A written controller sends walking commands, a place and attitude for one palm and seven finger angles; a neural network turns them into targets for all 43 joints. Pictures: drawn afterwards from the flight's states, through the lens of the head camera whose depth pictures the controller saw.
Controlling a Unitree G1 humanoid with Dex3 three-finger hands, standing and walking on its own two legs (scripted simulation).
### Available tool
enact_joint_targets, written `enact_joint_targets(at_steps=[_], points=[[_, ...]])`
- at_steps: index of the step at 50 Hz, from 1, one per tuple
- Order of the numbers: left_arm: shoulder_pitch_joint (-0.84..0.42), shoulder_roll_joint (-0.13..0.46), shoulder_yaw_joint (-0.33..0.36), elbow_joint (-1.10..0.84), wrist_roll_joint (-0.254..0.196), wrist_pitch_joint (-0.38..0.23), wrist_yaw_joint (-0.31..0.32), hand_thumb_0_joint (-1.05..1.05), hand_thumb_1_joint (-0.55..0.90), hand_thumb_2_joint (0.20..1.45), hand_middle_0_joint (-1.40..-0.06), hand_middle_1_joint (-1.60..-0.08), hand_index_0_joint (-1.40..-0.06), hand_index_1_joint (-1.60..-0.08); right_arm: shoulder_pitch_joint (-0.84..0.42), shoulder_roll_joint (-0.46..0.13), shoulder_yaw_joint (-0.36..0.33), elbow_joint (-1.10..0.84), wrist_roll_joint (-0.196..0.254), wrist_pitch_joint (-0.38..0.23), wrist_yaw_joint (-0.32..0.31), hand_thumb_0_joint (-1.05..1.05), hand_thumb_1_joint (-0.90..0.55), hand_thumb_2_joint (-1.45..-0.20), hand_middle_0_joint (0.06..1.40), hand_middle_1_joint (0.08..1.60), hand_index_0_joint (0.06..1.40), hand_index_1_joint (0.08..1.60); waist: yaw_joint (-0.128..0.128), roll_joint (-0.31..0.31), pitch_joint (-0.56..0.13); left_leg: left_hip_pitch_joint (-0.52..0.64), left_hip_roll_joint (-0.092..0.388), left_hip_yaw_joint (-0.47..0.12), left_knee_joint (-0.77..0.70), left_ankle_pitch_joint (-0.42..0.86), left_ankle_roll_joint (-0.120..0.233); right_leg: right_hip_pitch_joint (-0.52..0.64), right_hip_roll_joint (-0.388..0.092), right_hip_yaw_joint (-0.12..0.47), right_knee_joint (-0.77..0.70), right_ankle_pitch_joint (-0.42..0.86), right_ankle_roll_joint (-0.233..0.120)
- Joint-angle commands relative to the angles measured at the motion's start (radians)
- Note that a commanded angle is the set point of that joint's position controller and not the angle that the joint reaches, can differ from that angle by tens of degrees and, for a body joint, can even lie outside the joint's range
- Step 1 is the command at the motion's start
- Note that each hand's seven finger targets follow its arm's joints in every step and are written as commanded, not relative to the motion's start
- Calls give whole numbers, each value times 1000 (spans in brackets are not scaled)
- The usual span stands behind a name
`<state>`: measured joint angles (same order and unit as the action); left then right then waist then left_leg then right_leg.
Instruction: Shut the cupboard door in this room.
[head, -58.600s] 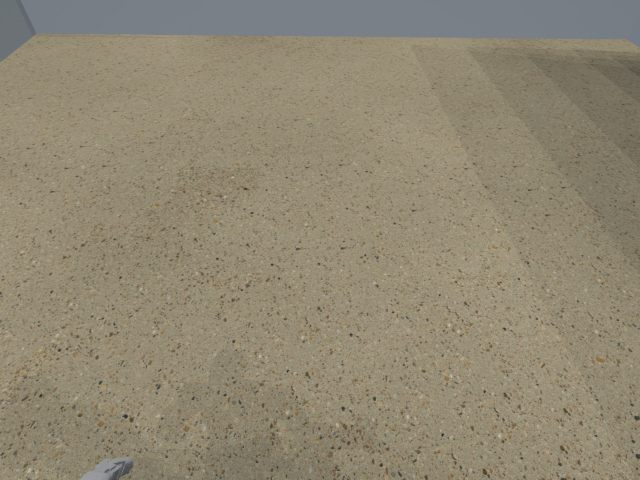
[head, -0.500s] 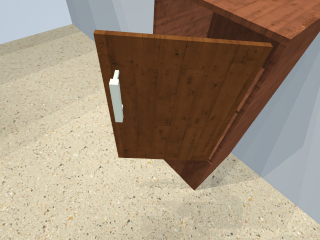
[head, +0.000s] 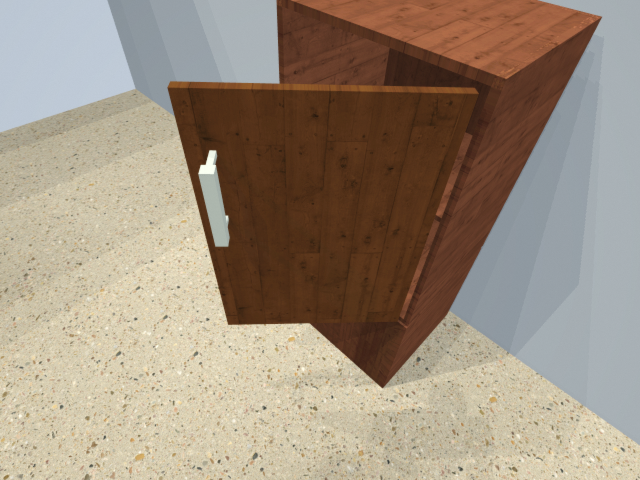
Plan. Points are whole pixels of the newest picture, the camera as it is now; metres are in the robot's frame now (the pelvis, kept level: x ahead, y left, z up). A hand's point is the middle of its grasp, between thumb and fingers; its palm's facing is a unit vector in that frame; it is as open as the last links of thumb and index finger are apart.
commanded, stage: come to a stop and stand still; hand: left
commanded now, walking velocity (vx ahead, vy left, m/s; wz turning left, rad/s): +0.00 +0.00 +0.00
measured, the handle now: (217, 200) +0.50 +0.19 +0.07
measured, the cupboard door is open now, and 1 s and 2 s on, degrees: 47 47 47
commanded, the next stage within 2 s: look again from close up in 0.14 s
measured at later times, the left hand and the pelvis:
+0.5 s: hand out of the picture +0.00 +0.20 -0.18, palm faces +0.03 -0.98 -0.21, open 7.3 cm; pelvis +0.01 +0.03 -0.01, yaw +1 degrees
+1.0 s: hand (157, 424) +0.20 +0.21 -0.04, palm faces +0.27 -0.95 -0.13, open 7.2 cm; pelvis +0.02 +0.02 -0.02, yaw +3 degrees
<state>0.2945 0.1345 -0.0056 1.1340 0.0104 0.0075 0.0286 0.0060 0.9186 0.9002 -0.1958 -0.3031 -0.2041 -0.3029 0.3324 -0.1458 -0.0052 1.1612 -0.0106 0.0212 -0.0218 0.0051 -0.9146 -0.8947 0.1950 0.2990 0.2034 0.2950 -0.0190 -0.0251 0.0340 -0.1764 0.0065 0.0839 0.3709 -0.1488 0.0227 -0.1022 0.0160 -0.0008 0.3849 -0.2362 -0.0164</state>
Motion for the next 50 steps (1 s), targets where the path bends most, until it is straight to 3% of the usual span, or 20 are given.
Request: enact_joint_targets(at_steps=[1, 11, 12, 13, 14, 15, 16, 19, 24, 33, 41, 42, 43, 44, 45, 46, 47, 48, 49, 50], points=[[46, 87, 23, -25, -1, -9, 7, 0, 900, 900, -200, -300, -200, -300, 55, -74, -14, -28, -3, -16, -12, 0, -900, -900, 200, 300, 200, 300, 4, 17, 109, 0, 80, -108, -85, -142, -9, -180, -109, 125, -144, -145, -24], [88, 45, 21, -2, -2, -14, 11, 0, 900, 900, -200, -300, -200, -300, 83, -55, -12, -22, 1, -31, -21, 0, -900, -900, 200, 300, 200, 300, 10, 20, 82, -1, 99, -133, -97, -103, 0, -148, -100, 96, -94, -27, -22], [126, 81, -2, -1, 22, -57, 46, 0, 900, 900, -200, -300, -200, -300, -41, -92, 0, -90, 1, -59, -1, 0, -900, -900, 200, 300, 200, 300, 46, 127, 79, -65, 110, -90, 129, 105, -23, -149, -147, 95, -64, 227, -26], [97, 135, 14, -46, 4, -57, 38, 0, 900, 900, -200, -300, -200, -300, 16, -51, -2, -115, -2, -47, 5, 0, -900, -900, 200, 300, 200, 300, -9, 119, 8, -44, 70, -108, 104, -112, -20, -166, -166, 137, -77, -66, -50], [68, 121, 16, -57, 7, -50, 28, 0, 900, 900, -200, -300, -200, -300, 41, -60, -10, -105, -7, -45, 4, 0, -900, -900, 200, 300, 200, 300, -19, 147, 45, -64, 68, -115, 75, -156, -9, -214, -136, 115, -43, -182, -58], [82, 104, 13, -57, 11, -58, 27, 0, 900, 900, -200, -300, -200, -300, 68, -55, -4, -104, -13, -53, 4, 0, -900, -900, 200, 300, 200, 300, -8, 137, 9, -69, 80, -134, 83, -76, -2, -185, -121, 90, -14, -79, -58], [87, 92, 8, -57, 6, -58, 25, 0, 900, 900, -200, -300, -200, -300, 76, -59, -3, -113, -9, -53, 3, 0, -900, -900, 200, 300, 200, 300, -12, 105, -15, -68, 87, -145, 65, -94, 7, -165, -107, 89, 0, -87, -56], [89, 65, 4, -64, 8, -45, 22, 0, 900, 900, -200, -300, -200, -300, 62, -83, -10, -135, -9, -51, 1, 0, -900, -900, 200, 300, 200, 300, -1, 23, 37, -124, 98, -178, 11, -194, 24, -190, -78, 68, 43, -132, -46], [94, 72, 4, -82, 12, -37, 20, 0, 900, 900, -200, -300, -200, -300, 28, -110, -13, -144, -6, -54, 3, 0, -900, -900, 200, 300, 200, 300, 17, -21, 99, -157, 111, -203, -60, -246, 37, -202, -72, 59, 66, -101, -31], [79, 130, 13, -96, 8, -40, 17, 0, 900, 900, -200, -300, -200, -300, -14, -145, -12, -137, -3, -69, -1, 0, -900, -900, 200, 300, 200, 300, 19, -4, -6, -15, 104, -140, -7, 30, 39, -148, -97, 80, 50, 54, -22], [49, 160, 13, -92, 8, -34, 15, 0, 900, 900, -200, -300, -200, -300, -60, -159, -12, -120, -1, -65, -4, 0, -900, -900, 200, 300, 200, 300, 19, 33, 12, 6, 104, -123, 5, 89, 35, -135, -105, 85, 27, 96, -17], [97, 133, 7, -69, 19, -36, 48, 0, 900, 900, -200, -300, -200, -300, -99, -173, -9, -178, 10, -53, 3, 0, -900, -900, 200, 300, 200, 300, 31, 9, 55, -45, 142, -107, 129, 119, 4, -172, -128, 81, -9, 81, -2], [-769, 709, 427, -1772, -111, -298, 68, 0, 900, 900, -200, -300, -200, -300, 6, -364, -70, -482, 34, -241, -80, 0, -900, -900, 200, 300, 200, 300, -135, 78, -324, 260, 76, -170, 153, 278, -3, -192, -28, -37, 205, 217, -3], [-51, 228, 42, -1448, -134, -220, 68, 0, 900, 900, -218, -320, -218, -320, -87, -215, 11, -463, 78, -329, -94, 0, -900, -900, 200, 300, 200, 300, -7, 390, -485, 369, 82, -175, 163, 389, -40, -260, 11, -73, 324, 20, -7], [-19, 232, 110, -1443, -173, -169, 107, 0, 900, 900, -237, -340, -237, -340, -97, -220, 2, -427, 53, -354, -86, 0, -900, -900, 200, 300, 200, 300, 28, 360, -464, 303, 90, -173, 82, 474, -94, -230, 6, -74, 282, -39, -13], [237, -38, -56, -1124, -163, -54, 93, 0, 900, 900, -255, -360, -255, -360, -93, -166, -2, -383, 60, -353, -52, 0, -900, -900, 200, 300, 200, 300, -14, 253, -271, 163, 92, -195, 29, 313, -83, -332, -15, -72, 261, -87, 4], [7, 68, 11, -1333, -178, -97, 99, 0, 900, 900, -273, -380, -273, -380, -78, -230, -44, -464, 58, -360, -27, 0, -900, -900, 200, 300, 200, 300, -32, 209, -134, 24, 77, -202, 54, 79, -71, -333, -21, -66, 229, -61, -4], [43, 74, 36, -1292, -170, -141, 80, 0, 900, 900, -292, -400, -292, -400, -117, -220, -45, -513, 48, -371, -23, 0, -900, -900, 200, 300, 200, 300, -29, 171, -55, -74, 46, -194, 94, -61, -58, -356, -21, -79, 187, -46, -11], [105, 89, 87, -1159, -172, -192, 59, 0, 900, 900, -310, -420, -310, -420, -138, -222, -47, -519, 41, -375, -18, 0, -900, -900, 200, 300, 200, 300, -24, 34, 53, -202, 25, -184, 133, -150, -49, -406, -19, -94, 175, -73, -13], [265, 78, 125, -1016, -181, -243, 19, 0, 900, 900, -328, -440, -328, -440, -143, -217, -58, -539, 44, -370, -7, 0, -900, -900, 200, 300, 200, 300, 14, -60, 81, -275, 5, -162, 182, -149, -44, -428, -15, -97, 174, -114, -18]])
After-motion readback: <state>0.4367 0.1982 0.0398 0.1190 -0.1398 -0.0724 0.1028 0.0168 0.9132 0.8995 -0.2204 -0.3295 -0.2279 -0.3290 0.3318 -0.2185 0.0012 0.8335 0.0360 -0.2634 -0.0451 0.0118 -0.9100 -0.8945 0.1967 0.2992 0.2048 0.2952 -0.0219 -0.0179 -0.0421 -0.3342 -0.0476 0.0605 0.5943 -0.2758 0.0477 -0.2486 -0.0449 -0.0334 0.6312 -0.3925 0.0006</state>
